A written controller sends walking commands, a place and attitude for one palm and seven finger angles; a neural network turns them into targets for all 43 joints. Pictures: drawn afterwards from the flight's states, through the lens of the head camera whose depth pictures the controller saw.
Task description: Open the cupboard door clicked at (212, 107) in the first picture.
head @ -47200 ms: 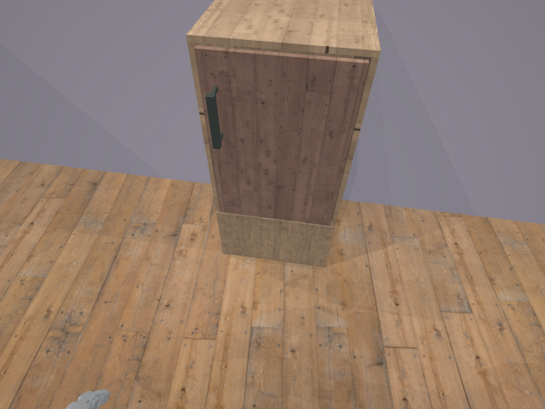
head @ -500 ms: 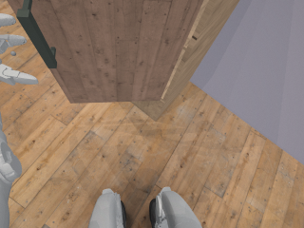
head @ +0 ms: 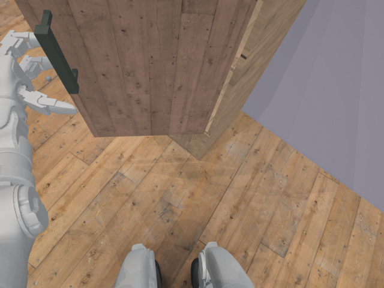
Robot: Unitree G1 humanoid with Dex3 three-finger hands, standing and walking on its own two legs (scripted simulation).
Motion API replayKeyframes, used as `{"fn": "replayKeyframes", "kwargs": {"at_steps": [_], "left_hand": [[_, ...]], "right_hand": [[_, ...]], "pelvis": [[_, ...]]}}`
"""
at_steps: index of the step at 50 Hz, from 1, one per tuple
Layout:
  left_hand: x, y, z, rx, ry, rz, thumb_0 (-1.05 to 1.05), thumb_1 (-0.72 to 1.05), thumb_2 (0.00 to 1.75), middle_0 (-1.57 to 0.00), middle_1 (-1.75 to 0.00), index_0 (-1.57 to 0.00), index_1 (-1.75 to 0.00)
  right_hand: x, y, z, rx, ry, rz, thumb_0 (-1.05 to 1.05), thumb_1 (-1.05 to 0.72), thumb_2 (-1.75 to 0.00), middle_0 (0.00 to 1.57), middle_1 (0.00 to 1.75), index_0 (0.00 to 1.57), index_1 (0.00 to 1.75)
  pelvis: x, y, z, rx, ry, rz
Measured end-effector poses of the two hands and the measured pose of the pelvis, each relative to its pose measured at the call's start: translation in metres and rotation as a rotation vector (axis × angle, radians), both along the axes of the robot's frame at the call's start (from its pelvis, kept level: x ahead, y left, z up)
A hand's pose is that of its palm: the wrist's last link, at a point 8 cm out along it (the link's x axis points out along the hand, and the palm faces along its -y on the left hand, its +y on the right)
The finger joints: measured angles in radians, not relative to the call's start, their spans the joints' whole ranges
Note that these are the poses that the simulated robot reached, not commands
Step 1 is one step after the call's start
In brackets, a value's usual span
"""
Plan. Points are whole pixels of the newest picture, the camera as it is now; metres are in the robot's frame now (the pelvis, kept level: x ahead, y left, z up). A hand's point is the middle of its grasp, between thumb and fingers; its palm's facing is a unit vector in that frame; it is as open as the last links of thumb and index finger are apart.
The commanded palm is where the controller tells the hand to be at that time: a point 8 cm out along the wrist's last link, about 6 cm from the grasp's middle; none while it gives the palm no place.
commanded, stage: slide the fingers in behind the handle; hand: left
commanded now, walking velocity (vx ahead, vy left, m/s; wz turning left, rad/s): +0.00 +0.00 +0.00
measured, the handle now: (61, 56) +0.56 +0.22 +0.05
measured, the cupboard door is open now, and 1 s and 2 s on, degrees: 44 44 44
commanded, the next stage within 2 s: close the thumb around the handle in 1.14 s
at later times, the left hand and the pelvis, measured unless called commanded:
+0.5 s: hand (65, 77) +0.52 +0.21 +0.05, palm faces +0.05 -1.00 -0.03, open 14.0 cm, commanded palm +0.50 +0.24 +0.06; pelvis +0.00 -0.01 +0.00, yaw +0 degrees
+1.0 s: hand (74, 75) +0.52 +0.20 +0.05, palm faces +0.05 -1.00 -0.03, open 13.9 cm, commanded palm +0.50 +0.23 +0.06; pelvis +0.01 -0.01 +0.00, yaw +0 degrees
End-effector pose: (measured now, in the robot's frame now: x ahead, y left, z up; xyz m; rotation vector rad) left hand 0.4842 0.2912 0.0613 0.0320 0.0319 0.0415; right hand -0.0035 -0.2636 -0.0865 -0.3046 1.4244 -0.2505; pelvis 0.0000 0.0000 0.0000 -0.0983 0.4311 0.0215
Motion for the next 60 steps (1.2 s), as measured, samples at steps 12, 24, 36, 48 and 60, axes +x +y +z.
{"fn": "replayKeyframes", "kwargs": {"at_steps": [12, 24, 36, 48, 60], "left_hand": [[0.005, -0.015, 0.000, 0.004, 0.010, -0.004, -0.01, -0.50, 0.30, -0.30, -1.20, -0.30, -1.20], [0.007, -0.026, -0.004, 0.000, 0.005, 0.005, -0.01, -0.50, 0.30, -0.30, -1.20, -0.30, -1.20], [0.009, -0.038, -0.005, -0.010, -0.005, -0.005, -0.01, -0.50, 0.30, -0.30, -1.20, -0.30, -1.20], [0.011, -0.043, -0.005, -0.001, 0.006, 0.009, -0.01, -0.50, 0.30, -0.30, -1.20, -0.31, -1.21], [0.007, -0.040, -0.004, -0.004, -0.006, 0.004, -0.01, -0.50, 0.30, -0.30, -1.20, -0.31, -1.20]], "right_hand": [[0.001, -0.005, -0.006, 0.016, -0.003, -0.003, 0.01, -0.90, -0.90, 0.20, 0.30, 0.21, 0.30], [0.001, -0.010, -0.008, 0.023, 0.009, -0.012, 0.01, -0.90, -0.90, 0.20, 0.30, 0.21, 0.30], [0.008, -0.011, -0.009, 0.026, -0.001, -0.004, 0.01, -0.90, -0.90, 0.20, 0.30, 0.21, 0.30], [0.009, -0.005, -0.011, 0.041, -0.015, -0.006, 0.01, -0.90, -0.90, 0.20, 0.30, 0.21, 0.30], [0.003, -0.003, -0.010, 0.039, -0.009, -0.016, 0.01, -0.90, -0.90, 0.20, 0.30, 0.21, 0.30]], "pelvis": [[0.000, -0.007, -0.002, 0.008, 0.002, -0.001], [0.004, -0.012, -0.002, 0.015, 0.008, -0.005], [0.006, -0.013, -0.002, 0.014, 0.008, 0.001], [0.005, -0.010, -0.002, 0.015, 0.004, -0.001], [0.004, -0.008, -0.002, 0.015, -0.001, -0.004]]}}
